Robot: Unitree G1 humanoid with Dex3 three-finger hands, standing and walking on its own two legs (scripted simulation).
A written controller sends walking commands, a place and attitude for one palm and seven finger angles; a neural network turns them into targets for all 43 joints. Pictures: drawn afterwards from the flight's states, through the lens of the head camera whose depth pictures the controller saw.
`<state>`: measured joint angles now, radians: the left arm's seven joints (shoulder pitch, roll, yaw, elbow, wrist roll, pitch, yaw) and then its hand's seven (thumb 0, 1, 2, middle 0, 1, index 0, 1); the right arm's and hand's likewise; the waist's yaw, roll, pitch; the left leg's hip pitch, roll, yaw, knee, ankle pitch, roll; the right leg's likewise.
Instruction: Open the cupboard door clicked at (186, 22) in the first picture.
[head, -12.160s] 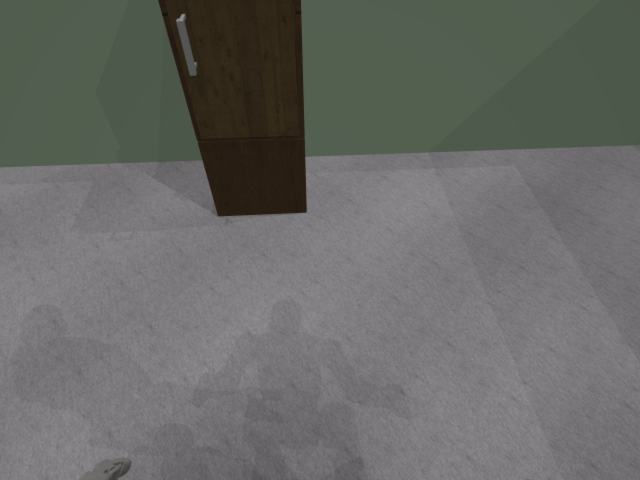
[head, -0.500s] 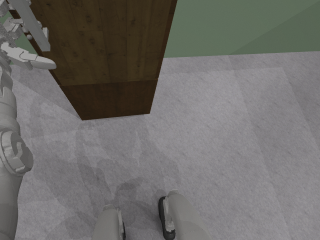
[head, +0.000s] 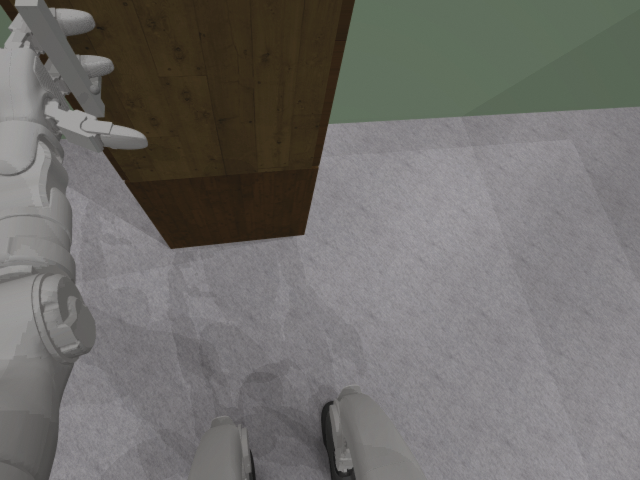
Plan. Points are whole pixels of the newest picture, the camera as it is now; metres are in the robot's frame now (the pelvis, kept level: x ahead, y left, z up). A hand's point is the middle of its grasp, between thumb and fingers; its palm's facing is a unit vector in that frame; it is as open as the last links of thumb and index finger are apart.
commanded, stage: slide the fingers in behind the handle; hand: left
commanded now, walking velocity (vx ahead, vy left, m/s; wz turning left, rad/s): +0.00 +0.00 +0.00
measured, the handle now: (69, 50) +0.61 +0.21 +0.07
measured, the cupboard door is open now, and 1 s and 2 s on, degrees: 0 2 43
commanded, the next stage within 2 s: close the thumb around the handle in 0.28 s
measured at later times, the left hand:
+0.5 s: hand (94, 94) +0.55 +0.18 +0.07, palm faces +0.02 -1.00 -0.04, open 13.8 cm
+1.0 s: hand (93, 94) +0.54 +0.18 +0.07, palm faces +0.03 -1.00 -0.04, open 5.9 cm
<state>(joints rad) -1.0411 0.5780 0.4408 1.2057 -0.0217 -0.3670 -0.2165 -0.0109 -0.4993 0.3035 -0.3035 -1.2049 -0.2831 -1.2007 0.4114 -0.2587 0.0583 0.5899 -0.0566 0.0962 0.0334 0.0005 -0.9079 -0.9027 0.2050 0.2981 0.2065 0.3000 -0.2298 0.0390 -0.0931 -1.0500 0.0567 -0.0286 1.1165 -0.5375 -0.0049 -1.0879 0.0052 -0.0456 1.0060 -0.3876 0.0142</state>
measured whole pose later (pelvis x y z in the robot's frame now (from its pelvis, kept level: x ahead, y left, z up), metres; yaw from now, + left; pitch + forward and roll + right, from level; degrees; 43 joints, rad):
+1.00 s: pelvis -0.01 +0.00 +0.00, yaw +1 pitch +26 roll -3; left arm -1.05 0.56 0.41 1.22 -0.03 -0.39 -0.20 0.01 0.71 0.82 -0.39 -1.33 -0.34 -1.33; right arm 0.42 -0.26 0.05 0.62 -0.06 0.08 0.03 0.00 -0.91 -0.90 0.20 0.30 0.21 0.30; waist -0.22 0.04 -0.09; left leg -1.05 0.05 -0.03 1.12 -0.53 0.00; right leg -1.09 0.00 -0.05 1.01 -0.39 0.02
